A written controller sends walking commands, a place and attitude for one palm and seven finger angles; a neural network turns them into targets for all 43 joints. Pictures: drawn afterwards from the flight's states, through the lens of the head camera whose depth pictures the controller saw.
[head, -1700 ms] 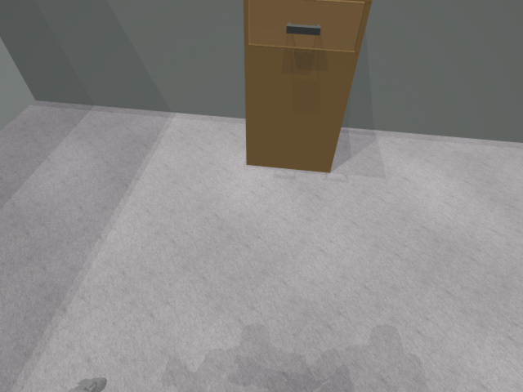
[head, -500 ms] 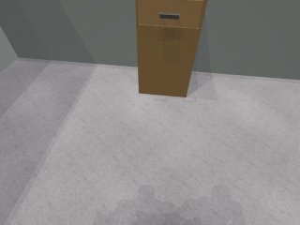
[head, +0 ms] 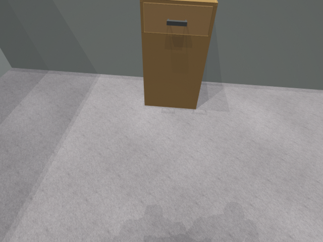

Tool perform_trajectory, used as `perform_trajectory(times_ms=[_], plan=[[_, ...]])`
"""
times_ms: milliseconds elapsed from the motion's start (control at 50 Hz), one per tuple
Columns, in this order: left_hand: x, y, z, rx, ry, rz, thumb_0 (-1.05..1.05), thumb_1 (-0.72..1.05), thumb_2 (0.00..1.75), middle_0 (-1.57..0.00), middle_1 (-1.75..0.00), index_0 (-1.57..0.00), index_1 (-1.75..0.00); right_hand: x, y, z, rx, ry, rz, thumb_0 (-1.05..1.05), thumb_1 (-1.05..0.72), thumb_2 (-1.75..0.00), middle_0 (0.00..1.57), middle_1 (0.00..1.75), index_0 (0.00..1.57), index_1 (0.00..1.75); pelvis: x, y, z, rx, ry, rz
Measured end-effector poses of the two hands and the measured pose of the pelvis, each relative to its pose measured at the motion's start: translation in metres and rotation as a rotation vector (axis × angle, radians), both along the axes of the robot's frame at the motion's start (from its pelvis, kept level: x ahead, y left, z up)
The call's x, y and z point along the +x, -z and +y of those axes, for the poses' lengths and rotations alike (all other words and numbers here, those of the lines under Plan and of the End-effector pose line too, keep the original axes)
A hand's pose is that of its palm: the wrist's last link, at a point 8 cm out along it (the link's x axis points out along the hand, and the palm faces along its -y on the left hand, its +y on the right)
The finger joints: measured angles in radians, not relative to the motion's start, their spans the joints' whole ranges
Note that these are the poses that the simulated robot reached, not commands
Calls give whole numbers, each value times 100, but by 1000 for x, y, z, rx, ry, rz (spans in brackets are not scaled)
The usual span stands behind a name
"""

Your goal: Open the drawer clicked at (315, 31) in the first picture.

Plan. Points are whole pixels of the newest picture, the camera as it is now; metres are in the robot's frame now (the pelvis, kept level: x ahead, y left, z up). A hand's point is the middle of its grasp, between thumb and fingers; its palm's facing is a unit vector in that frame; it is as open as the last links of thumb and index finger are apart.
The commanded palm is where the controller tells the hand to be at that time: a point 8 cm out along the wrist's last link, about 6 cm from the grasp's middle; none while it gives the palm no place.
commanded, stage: walk to a spot facing it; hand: left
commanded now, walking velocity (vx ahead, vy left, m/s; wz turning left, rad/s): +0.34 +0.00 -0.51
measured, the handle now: (176, 21) +1.40 +0.01 +0.01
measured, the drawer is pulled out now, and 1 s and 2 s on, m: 0.00 0.00 0.00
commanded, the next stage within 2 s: turn to face it in 1.32 s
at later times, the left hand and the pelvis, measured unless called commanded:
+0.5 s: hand out of the picture +0.12 +0.13 -0.17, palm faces -0.13 -0.98 -0.15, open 7.4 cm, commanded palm none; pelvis +0.15 -0.03 +0.00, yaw -12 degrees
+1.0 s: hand (133, 146) +0.50 +0.15 -0.17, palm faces -0.34 -0.93 -0.16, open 7.4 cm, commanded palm none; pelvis +0.36 +0.00 +0.00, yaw -24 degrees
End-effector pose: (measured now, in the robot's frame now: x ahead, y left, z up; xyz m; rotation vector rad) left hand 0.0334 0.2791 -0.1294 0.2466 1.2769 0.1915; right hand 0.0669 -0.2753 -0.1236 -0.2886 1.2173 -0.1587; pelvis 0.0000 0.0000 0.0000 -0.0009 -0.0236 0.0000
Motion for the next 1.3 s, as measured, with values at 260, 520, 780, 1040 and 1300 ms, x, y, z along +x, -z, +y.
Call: perform_trajectory(times_ms=[260,520,780,1040,1300], plan=[[50,23,-66,-74,66,59,1,90,90,-20,-29,-20,-30,-54,43,0,103,210,192,0,-90,-90,20,30,20,30,61,22,-32,2,122,8],[96,12,-93,-133,93,213,1,90,90,-21,-29,-21,-30,116,6,-5,105,239,-60,0,-91,-90,19,30,19,30,155,0,-32,-11,214,39],[275,41,-42,-129,192,184,1,91,90,-20,-29,-20,-30,238,4,45,69,312,-163,0,-91,-90,20,30,20,30,283,13,5,-23,323,-4],[506,12,-91,-147,406,-51,1,91,90,-20,-29,-20,-30,175,1,75,79,606,135,-1,-93,-90,20,30,20,30,380,-3,-5,-5,444,13],[662,31,-255,-208,672,-96,1,91,90,-20,-29,-20,-30,191,21,101,277,852,382,0,-91,-90,20,30,20,30,478,24,-91,-4,582,32]])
